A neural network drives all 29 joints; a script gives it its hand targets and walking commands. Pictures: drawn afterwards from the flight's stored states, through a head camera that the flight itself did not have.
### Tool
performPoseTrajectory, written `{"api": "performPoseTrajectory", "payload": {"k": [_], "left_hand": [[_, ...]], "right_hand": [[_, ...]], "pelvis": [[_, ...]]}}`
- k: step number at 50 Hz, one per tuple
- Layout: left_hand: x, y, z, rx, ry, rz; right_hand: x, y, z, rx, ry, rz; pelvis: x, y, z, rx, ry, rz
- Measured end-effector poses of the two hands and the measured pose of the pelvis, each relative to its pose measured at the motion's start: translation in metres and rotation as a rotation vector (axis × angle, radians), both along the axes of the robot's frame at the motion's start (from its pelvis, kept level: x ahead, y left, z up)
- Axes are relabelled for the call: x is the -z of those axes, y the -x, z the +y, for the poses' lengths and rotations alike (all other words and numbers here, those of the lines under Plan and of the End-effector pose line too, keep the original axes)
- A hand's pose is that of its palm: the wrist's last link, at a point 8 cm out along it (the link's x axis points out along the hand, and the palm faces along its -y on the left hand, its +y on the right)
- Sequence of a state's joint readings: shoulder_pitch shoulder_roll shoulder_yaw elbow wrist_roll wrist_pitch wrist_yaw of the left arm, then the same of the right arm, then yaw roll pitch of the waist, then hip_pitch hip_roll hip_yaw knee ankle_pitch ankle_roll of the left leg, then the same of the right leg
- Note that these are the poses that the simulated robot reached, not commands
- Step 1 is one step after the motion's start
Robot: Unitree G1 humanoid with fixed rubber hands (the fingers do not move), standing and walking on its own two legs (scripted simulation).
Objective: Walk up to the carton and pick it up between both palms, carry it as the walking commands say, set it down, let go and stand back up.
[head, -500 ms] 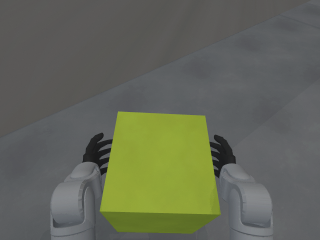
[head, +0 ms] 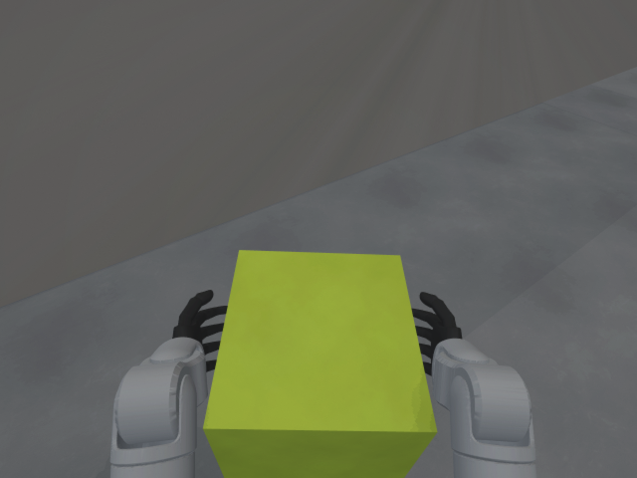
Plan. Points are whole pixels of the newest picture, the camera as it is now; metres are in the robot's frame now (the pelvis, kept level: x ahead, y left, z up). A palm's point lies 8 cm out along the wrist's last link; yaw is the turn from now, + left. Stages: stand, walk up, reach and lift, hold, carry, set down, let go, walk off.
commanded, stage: carry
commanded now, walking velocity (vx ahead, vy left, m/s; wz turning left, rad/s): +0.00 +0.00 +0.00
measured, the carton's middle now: (315, 380) +0.27 +0.02 +0.02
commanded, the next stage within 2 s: none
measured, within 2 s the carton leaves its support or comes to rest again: neither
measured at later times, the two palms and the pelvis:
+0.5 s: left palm (208, 336) +0.28 +0.14 +0.10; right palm (455, 354) +0.28 -0.15 +0.09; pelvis +0.01 +0.00 +0.00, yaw +0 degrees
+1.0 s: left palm (229, 332) +0.29 +0.12 +0.10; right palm (473, 351) +0.28 -0.17 +0.08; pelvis +0.02 -0.03 +0.00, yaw +0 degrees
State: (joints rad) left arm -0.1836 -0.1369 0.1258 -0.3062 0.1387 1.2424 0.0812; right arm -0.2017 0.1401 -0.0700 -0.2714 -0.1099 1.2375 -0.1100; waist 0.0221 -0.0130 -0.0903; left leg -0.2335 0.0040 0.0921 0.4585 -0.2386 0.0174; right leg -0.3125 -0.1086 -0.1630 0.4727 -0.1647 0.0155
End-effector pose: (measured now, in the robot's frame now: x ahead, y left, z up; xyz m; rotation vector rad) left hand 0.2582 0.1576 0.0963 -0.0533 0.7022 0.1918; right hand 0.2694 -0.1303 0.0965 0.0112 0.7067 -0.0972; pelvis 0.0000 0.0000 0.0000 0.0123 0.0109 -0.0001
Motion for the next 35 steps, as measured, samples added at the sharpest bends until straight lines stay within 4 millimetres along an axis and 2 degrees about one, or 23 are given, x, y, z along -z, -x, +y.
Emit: {"api": "performPoseTrajectory", "payload": {"k": [6, 11, 17, 21, 27, 35], "left_hand": [[0.002, 0.0, 0.006, -0.008, 0.016, 0.016], [-0.004, -0.008, 0.0, 0.013, 0.013, -0.005], [-0.002, -0.016, -0.007, 0.034, -0.006, 0.009], [0.0, -0.018, -0.012, 0.039, -0.022, 0.027], [-0.004, -0.023, -0.019, 0.037, -0.032, 0.004], [-0.002, -0.023, -0.027, 0.038, -0.027, 0.006]], "right_hand": [[0.001, 0.001, 0.006, -0.008, 0.019, 0.015], [-0.002, 0.0, 0.0, 0.019, 0.008, -0.004], [0.005, -0.001, -0.007, 0.04, -0.009, 0.01], [0.011, -0.002, -0.012, 0.041, -0.023, 0.029], [0.009, -0.009, -0.018, 0.043, -0.036, 0.007], [0.011, -0.008, -0.027, 0.038, -0.026, 0.01]], "pelvis": [[0.0, 0.0, 0.004, 0.001, 0.007, 0.004], [0.0, -0.002, 0.005, 0.001, 0.007, 0.001], [0.0, -0.004, 0.004, 0.005, 0.006, 0.005], [0.0, -0.007, 0.001, 0.004, 0.004, 0.008], [0.0, -0.009, -0.006, 0.007, 0.007, 0.009], [0.001, -0.012, -0.015, 0.003, 0.007, 0.011]]}}
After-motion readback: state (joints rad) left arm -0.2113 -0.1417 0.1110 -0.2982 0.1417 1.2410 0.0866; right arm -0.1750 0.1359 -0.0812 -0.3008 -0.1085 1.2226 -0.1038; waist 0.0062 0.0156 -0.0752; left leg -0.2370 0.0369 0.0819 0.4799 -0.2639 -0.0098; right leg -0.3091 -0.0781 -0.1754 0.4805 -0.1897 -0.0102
